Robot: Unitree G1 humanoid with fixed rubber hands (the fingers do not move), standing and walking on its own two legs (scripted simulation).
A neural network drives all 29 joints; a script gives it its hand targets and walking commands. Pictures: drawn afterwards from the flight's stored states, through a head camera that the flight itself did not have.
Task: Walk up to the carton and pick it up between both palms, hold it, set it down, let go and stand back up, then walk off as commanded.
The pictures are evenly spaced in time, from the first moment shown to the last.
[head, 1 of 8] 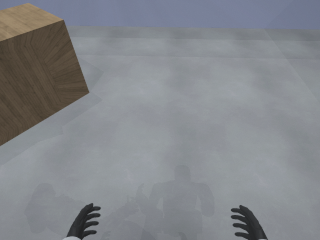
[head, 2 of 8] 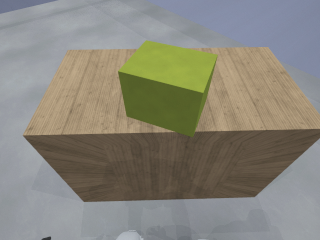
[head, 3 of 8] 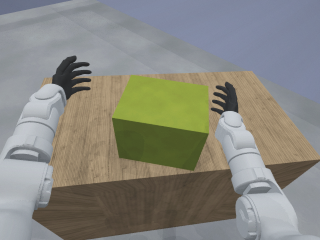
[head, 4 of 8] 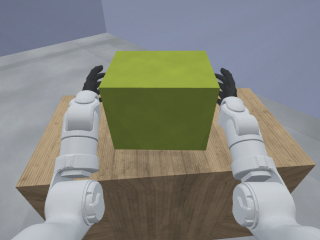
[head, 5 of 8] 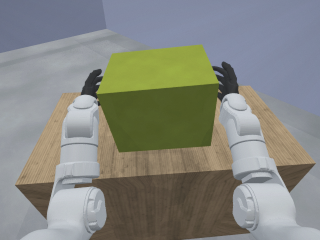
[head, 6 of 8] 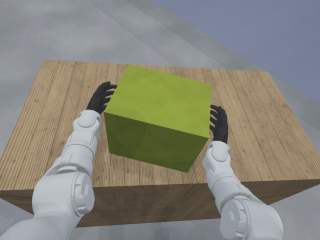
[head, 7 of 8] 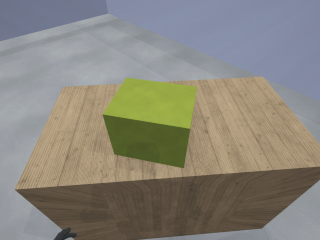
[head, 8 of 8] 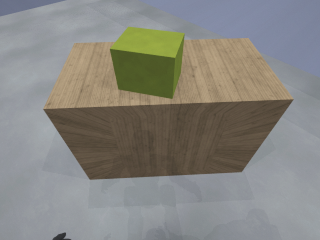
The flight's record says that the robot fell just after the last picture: no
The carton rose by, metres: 0.19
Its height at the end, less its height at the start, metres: +0.00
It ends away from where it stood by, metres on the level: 0.07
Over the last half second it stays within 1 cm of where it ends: yes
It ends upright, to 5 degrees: yes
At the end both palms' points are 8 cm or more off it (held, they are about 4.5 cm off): yes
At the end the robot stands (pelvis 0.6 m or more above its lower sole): yes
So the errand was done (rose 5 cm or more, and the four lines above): yes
